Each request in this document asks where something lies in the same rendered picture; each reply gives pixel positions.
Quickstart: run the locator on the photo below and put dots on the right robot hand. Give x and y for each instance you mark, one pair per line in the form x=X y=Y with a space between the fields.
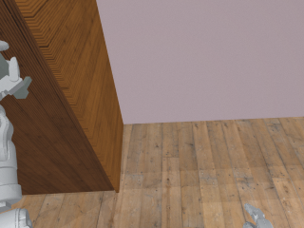
x=257 y=216

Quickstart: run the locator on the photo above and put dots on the left robot forearm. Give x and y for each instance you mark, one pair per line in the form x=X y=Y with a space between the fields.
x=10 y=190

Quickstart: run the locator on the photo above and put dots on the left robot upper arm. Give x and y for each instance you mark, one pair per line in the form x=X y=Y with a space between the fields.
x=15 y=218

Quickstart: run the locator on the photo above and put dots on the wardrobe door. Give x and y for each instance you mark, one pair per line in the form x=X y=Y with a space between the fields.
x=53 y=153

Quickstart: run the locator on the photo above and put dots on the left robot hand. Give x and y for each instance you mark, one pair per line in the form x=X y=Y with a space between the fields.
x=12 y=82

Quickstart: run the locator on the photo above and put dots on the handle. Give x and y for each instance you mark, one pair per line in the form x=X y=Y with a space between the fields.
x=22 y=92

